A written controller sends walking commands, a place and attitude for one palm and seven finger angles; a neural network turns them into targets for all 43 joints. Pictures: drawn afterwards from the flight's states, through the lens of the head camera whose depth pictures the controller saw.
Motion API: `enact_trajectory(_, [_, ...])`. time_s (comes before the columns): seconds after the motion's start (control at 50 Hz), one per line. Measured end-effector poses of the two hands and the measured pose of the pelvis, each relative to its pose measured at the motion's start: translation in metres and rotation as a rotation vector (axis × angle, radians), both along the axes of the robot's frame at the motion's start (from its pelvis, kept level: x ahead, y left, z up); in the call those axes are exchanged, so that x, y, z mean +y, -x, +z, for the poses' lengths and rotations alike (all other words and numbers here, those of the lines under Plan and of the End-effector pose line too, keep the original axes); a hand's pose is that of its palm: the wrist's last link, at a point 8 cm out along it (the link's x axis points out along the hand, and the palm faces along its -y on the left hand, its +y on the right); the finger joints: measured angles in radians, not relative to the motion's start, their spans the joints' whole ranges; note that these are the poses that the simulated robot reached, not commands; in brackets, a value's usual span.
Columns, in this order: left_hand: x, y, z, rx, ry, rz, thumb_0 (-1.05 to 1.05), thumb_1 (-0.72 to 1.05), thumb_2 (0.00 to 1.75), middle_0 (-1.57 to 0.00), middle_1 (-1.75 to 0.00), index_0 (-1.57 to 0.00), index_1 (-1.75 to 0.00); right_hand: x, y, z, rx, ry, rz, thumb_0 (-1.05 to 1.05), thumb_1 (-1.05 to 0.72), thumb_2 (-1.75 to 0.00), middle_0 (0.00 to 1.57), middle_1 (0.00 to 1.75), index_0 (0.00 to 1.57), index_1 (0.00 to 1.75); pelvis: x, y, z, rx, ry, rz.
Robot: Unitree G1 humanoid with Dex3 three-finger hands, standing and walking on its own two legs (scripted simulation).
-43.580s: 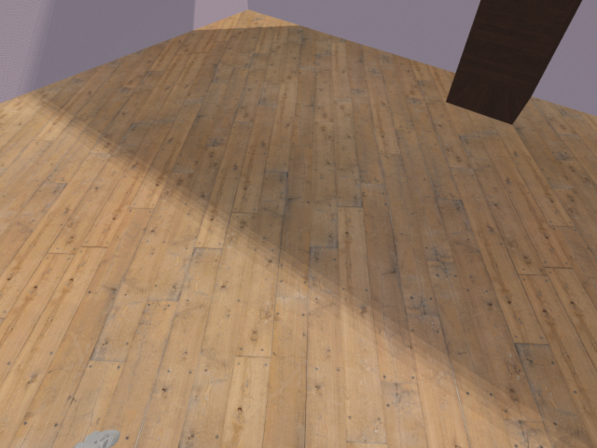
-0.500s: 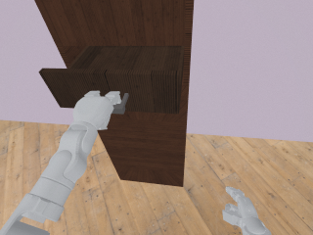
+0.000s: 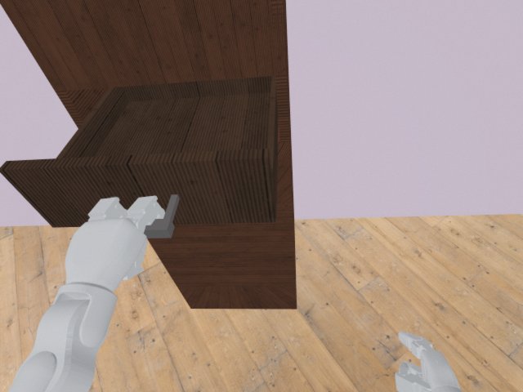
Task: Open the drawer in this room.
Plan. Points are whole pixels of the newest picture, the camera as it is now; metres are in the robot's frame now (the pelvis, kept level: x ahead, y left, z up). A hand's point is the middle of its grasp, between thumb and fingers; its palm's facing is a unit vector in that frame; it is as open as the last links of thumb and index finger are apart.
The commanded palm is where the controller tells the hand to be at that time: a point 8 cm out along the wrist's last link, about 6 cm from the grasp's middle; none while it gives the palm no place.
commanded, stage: pull the drawer open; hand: left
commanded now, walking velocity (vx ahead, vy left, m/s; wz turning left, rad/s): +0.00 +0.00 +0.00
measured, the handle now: (137, 216) +0.32 +0.20 +0.14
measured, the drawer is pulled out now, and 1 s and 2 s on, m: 0.22 0.30 0.30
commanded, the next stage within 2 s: open the thumb to release the handle in 1.00 s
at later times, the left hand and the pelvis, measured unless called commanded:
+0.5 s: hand (125, 275) +0.24 +0.20 +0.12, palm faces +0.06 -0.11 -0.99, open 5.4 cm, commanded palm +0.19 +0.21 +0.17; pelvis -0.03 -0.01 +0.00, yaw +3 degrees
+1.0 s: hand (109, 322) +0.18 +0.20 +0.12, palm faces +0.10 -0.14 -0.98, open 5.7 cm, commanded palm +0.13 +0.20 +0.17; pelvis -0.01 +0.00 +0.00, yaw +1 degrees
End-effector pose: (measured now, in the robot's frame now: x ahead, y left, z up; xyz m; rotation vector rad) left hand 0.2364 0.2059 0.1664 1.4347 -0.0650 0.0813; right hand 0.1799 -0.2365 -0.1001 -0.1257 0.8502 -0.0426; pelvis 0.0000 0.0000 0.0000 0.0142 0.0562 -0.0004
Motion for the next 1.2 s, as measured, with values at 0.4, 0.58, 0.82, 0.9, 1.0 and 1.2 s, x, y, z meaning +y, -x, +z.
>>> enact_trajectory(0.4, [-0.001,0.017,0.004,0.040,-0.045,0.044,0.00,0.73,0.84,-0.36,-1.34,-0.42,-1.35,0.067,-0.047,0.023,-0.118,-0.054,0.207,0.01,-0.91,-0.90,0.20,0.30,0.20,0.30,-0.012,0.021,0.002,-0.061,0.001,0.064])
enact_trajectory(0.58, [0.000,0.028,0.004,0.033,-0.008,0.025,0.02,0.74,0.79,-0.32,-1.35,-0.40,-1.33,0.027,-0.008,0.017,-0.087,-0.022,0.114,0.01,-0.90,-0.90,0.20,0.30,0.20,0.30,-0.014,0.027,0.003,-0.065,-0.001,0.025])
enact_trajectory(0.82, [-0.001,0.072,0.002,0.012,0.016,0.022,0.02,0.76,0.79,-0.28,-1.35,-0.37,-1.31,-0.007,0.013,0.006,-0.031,0.026,0.034,0.01,-0.91,-0.90,0.20,0.30,0.20,0.30,-0.006,0.015,0.000,-0.033,0.004,-0.001])
enact_trajectory(0.9, [-0.002,0.083,0.002,0.010,0.016,0.028,0.02,0.75,0.79,-0.28,-1.35,-0.38,-1.31,0.004,0.000,0.006,-0.051,0.005,0.060,0.01,-0.91,-0.90,0.20,0.30,0.20,0.30,-0.003,0.011,-0.002,-0.024,0.007,0.003])
enact_trajectory(1.0, [-0.003,0.083,0.002,-0.003,0.009,0.038,0.02,0.74,0.80,-0.29,-1.35,-0.37,-1.30,0.028,-0.022,0.009,-0.093,-0.038,0.108,0.01,-0.91,-0.90,0.20,0.30,0.20,0.30,-0.001,0.008,-0.003,-0.019,0.007,0.011])
enact_trajectory(1.2, [-0.002,0.077,0.002,-0.013,-0.016,0.045,0.01,0.71,0.81,-0.35,-1.35,-0.40,-1.32,0.063,-0.051,0.018,-0.130,-0.065,0.211,0.01,-0.91,-0.90,0.20,0.30,0.20,0.30,-0.004,0.008,-0.003,-0.042,0.007,0.040])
